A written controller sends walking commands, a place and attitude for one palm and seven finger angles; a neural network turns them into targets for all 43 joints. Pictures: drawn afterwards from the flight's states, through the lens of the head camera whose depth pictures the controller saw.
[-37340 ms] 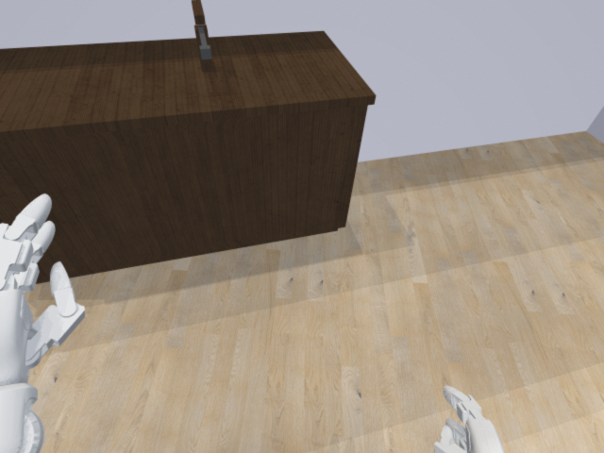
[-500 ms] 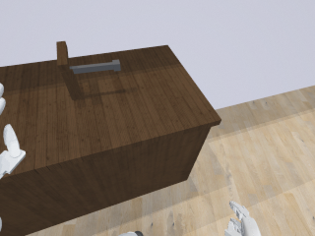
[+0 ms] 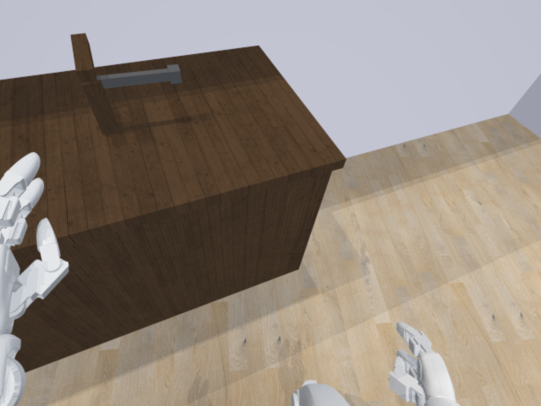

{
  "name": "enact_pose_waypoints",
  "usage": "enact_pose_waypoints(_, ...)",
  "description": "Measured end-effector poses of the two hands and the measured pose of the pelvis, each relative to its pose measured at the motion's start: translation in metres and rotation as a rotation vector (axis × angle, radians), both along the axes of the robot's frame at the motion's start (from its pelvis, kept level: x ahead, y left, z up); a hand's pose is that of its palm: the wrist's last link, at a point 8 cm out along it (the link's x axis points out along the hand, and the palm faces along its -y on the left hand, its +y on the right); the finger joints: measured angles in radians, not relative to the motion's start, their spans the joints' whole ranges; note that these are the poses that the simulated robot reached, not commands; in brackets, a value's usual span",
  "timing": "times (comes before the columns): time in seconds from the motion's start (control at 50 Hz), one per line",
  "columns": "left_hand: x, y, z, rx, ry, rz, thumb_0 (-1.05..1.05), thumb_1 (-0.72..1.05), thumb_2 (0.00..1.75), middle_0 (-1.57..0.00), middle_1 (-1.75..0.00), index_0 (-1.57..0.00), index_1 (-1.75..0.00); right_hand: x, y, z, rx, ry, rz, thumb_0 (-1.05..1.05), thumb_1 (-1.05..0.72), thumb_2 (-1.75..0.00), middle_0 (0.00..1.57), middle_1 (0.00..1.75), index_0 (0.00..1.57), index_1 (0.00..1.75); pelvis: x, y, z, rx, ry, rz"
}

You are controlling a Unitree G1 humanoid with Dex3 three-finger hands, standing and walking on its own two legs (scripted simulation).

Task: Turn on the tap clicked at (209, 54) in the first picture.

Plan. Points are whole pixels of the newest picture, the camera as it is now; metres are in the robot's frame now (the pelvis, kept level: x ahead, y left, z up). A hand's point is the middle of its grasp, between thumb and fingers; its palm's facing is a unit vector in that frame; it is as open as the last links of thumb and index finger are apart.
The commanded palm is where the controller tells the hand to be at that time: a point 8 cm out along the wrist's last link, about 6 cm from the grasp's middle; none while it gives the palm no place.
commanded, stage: stop stepping back and stand still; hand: left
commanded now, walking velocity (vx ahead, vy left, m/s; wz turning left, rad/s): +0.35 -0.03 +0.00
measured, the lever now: (174, 74) +0.73 +0.24 +0.06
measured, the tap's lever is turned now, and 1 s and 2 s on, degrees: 86 86 86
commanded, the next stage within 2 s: stand and check the lever's angle in 0.72 s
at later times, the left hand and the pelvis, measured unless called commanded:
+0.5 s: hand (45, 370) +0.13 +0.20 +0.16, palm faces +0.39 -0.86 -0.33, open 7.4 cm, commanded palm +0.07 +0.26 +0.18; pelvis -0.07 -0.03 -0.01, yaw +3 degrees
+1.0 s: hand (12, 337) +0.16 +0.24 +0.17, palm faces +0.46 -0.79 -0.40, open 7.4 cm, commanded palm +0.09 +0.27 +0.18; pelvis -0.05 -0.02 -0.01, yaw +4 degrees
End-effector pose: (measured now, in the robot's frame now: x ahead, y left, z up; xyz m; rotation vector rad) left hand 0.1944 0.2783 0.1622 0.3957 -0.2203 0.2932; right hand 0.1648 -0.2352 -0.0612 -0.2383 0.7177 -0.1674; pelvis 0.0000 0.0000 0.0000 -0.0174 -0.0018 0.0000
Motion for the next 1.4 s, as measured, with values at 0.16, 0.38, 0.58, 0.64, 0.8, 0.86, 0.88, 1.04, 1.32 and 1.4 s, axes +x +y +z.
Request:
enact_pose_waypoints(0.16, -0.061, -0.017, 0.030, 0.114, -0.026, 0.067, 0.01, 0.89, 0.90, -0.22, -0.30, -0.21, -0.30, -0.054, -0.011, -0.016, 0.047, 0.048, 0.002, 0.01, -0.91, -0.90, 0.20, 0.30, 0.20, 0.30, -0.024, -0.022, 0.003, 0.002, -0.006, 0.028)
enact_pose_waypoints(0.38, -0.089, -0.034, 0.005, -0.035, -0.008, 0.115, 0.01, 0.89, 0.90, -0.21, -0.30, -0.21, -0.30, -0.085, -0.042, -0.018, 0.033, 0.059, -0.009, 0.01, -0.91, -0.90, 0.20, 0.30, 0.20, 0.30, -0.057, -0.038, 0.007, 0.051, -0.008, 0.047)
enact_pose_waypoints(0.58, -0.106, -0.019, 0.022, 0.090, -0.064, 0.102, 0.01, 0.89, 0.90, -0.22, -0.30, -0.21, -0.30, -0.090, -0.042, -0.016, -0.003, -0.023, -0.055, 0.01, -0.91, -0.90, 0.20, 0.30, 0.20, 0.30, -0.069, -0.028, -0.006, 0.044, -0.019, 0.046)
enact_pose_waypoints(0.64, -0.109, -0.013, 0.026, 0.124, -0.063, 0.162, 0.01, 0.89, 0.90, -0.22, -0.30, -0.21, -0.30, -0.089, -0.032, -0.031, 0.041, -0.002, -0.012, 0.01, -0.91, -0.90, 0.20, 0.30, 0.20, 0.30, -0.066, -0.033, -0.010, 0.036, -0.030, 0.061)
enact_pose_waypoints(0.8, -0.107, -0.022, -0.003, -0.018, 0.015, 0.151, 0.01, 0.89, 0.90, -0.21, -0.30, -0.21, -0.30, -0.083, -0.012, -0.037, 0.067, 0.098, 0.068, 0.01, -0.91, -0.90, 0.20, 0.30, 0.20, 0.30, -0.063, -0.030, -0.004, 0.026, -0.036, 0.072)
enact_pose_waypoints(0.86, -0.101, -0.022, 0.000, -0.010, -0.017, 0.111, 0.01, 0.89, 0.90, -0.21, -0.30, -0.21, -0.30, -0.073, -0.007, -0.028, 0.031, 0.060, 0.080, 0.01, -0.91, -0.90, 0.20, 0.30, 0.20, 0.30, -0.060, -0.025, -0.006, 0.016, -0.033, 0.074)
enact_pose_waypoints(0.88, -0.098, -0.021, 0.003, 0.001, -0.039, 0.098, 0.01, 0.89, 0.90, -0.21, -0.30, -0.21, -0.30, -0.068, -0.007, -0.027, 0.016, 0.041, 0.081, 0.01, -0.91, -0.90, 0.20, 0.30, 0.21, 0.30, -0.060, -0.023, -0.009, 0.005, -0.032, 0.074)
enact_pose_waypoints(1.04, -0.078, -0.004, 0.026, 0.108, -0.059, 0.154, 0.01, 0.89, 0.90, -0.21, -0.30, -0.21, -0.30, -0.037, 0.005, -0.024, 0.068, -0.001, 0.082, 0.01, -0.91, -0.90, 0.20, 0.30, 0.20, 0.30, -0.040, -0.022, -0.005, 0.021, -0.023, 0.078)
enact_pose_waypoints(1.32, -0.065, 0.000, 0.008, 0.018, 0.026, 0.138, 0.01, 0.89, 0.90, -0.22, -0.30, -0.21, -0.30, -0.004, 0.003, -0.007, 0.015, -0.007, 0.076, 0.01, -0.91, -0.90, 0.20, 0.30, 0.20, 0.30, -0.024, -0.011, 0.002, 0.009, -0.021, 0.069)
enact_pose_waypoints(1.4, -0.067, 0.008, 0.016, 0.031, -0.013, 0.149, 0.01, 0.89, 0.90, -0.22, -0.30, -0.21, -0.30, -0.001, 0.007, -0.002, 0.018, -0.027, 0.076, 0.01, -0.91, -0.90, 0.20, 0.30, 0.20, 0.30, -0.025, -0.007, 0.003, 0.005, -0.021, 0.066)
